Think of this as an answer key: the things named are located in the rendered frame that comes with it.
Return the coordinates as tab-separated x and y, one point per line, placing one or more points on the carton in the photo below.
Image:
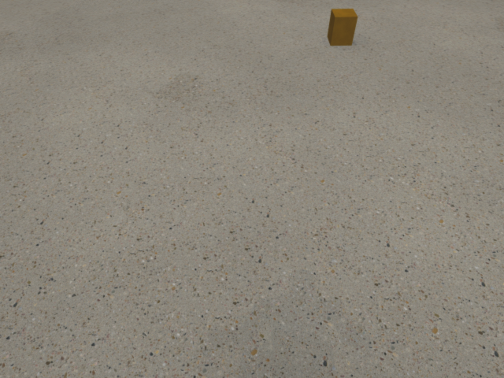
342	26

